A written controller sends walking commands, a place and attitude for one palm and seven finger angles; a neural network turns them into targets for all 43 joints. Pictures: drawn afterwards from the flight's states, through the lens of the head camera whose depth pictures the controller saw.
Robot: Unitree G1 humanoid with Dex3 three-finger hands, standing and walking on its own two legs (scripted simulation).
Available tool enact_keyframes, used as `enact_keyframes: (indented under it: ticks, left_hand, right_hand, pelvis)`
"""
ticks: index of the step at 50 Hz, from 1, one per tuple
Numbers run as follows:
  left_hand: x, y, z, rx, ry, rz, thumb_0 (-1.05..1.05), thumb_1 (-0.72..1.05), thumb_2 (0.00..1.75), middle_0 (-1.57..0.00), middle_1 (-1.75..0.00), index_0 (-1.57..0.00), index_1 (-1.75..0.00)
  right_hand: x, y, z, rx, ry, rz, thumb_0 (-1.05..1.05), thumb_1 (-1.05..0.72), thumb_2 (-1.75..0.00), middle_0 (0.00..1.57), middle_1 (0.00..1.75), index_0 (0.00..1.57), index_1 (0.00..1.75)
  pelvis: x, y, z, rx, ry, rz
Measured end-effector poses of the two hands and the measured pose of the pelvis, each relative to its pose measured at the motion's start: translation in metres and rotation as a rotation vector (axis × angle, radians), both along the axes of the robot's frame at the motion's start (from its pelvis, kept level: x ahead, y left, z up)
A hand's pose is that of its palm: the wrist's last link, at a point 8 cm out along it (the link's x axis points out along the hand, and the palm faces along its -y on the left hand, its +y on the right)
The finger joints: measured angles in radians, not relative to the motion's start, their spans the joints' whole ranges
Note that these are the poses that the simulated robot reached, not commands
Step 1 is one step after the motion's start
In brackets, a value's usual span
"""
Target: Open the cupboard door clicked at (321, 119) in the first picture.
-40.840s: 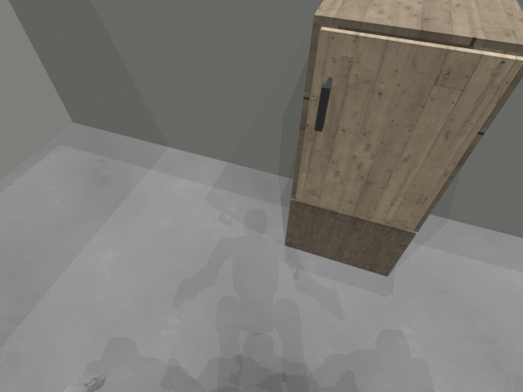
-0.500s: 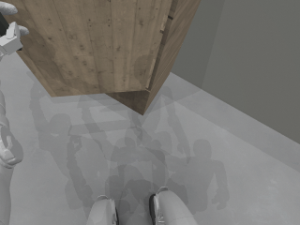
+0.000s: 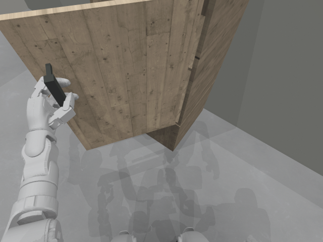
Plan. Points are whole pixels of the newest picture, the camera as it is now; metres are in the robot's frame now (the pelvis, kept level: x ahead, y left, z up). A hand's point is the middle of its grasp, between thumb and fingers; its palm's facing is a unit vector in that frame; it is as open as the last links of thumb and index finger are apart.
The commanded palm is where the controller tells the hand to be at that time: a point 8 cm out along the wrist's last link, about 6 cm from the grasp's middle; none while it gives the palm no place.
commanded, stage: pull the door open along its arc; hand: left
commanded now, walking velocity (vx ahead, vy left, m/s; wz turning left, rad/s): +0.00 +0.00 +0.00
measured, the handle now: (59, 90) +0.47 +0.25 +0.07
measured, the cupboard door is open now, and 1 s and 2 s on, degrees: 55 81 81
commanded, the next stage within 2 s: open thumb and fingers to let go in 0.34 s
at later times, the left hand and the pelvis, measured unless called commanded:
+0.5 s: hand (116, 158) +0.30 +0.09 +0.06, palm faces +0.48 -0.88 +0.01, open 5.8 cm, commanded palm +0.25 +0.15 +0.06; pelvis -0.01 -0.04 +0.00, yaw +5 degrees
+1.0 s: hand (111, 155) +0.30 +0.10 +0.07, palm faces +0.45 -0.89 +0.01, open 13.1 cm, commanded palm +0.25 +0.16 +0.06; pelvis -0.03 -0.05 +0.00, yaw +4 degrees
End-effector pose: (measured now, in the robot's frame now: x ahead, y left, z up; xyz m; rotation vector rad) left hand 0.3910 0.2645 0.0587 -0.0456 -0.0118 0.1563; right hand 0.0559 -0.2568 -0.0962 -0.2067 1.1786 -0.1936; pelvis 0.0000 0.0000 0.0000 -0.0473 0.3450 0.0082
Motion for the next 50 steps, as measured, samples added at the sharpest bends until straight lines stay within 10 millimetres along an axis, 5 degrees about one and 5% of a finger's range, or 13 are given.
enact_keyframes:
  ticks: [9,18,24,31,41,50]
  left_hand:
    - [-0.079,-0.057,0.001,0.001,0.002,0.179,0.00,0.71,0.74,-0.38,-1.34,-0.37,-1.33]
    - [-0.131,-0.110,0.004,0.018,0.032,0.260,0.00,0.67,0.71,-0.38,-1.32,-0.38,-1.34]
    - [-0.140,-0.131,0.004,0.032,0.014,0.330,0.01,0.69,0.77,-0.38,-1.33,-0.37,-1.34]
    - [-0.138,-0.131,0.004,0.082,0.007,0.342,0.01,0.63,0.78,-0.38,-1.32,-0.37,-1.33]
    - [-0.137,-0.125,0.008,0.060,-0.003,0.331,0.01,0.14,0.57,-0.35,-1.27,-0.34,-1.27]
    - [-0.135,-0.122,0.006,0.045,-0.022,0.310,0.00,-0.34,0.37,-0.33,-1.17,-0.30,-1.17]
  right_hand:
    - [0.081,0.021,0.008,0.074,-0.229,0.130,0.01,-0.91,-0.90,0.20,0.30,0.20,0.30]
    - [0.116,0.030,0.018,0.108,-0.334,0.202,0.01,-0.91,-0.90,0.20,0.30,0.21,0.30]
    - [0.114,0.018,0.008,0.088,-0.319,0.246,0.01,-0.91,-0.90,0.20,0.30,0.21,0.30]
    - [0.093,-0.005,-0.009,0.065,-0.253,0.226,0.01,-0.91,-0.90,0.20,0.30,0.21,0.30]
    - [0.062,-0.028,-0.011,0.036,-0.209,0.181,0.02,-0.91,-0.90,0.20,0.30,0.20,0.30]
    - [0.059,-0.023,-0.006,0.024,-0.223,0.175,0.02,-0.91,-0.90,0.20,0.30,0.20,0.30]
  pelvis:
    - [-0.002,-0.008,0.004,0.025,-0.078,0.014]
    - [-0.004,-0.027,0.007,0.045,-0.145,0.036]
    - [-0.010,-0.040,0.002,0.054,-0.153,0.066]
    - [-0.018,-0.053,0.000,0.065,-0.156,0.074]
    - [-0.026,-0.058,0.005,0.073,-0.165,0.068]
    - [-0.031,-0.050,0.005,0.068,-0.164,0.061]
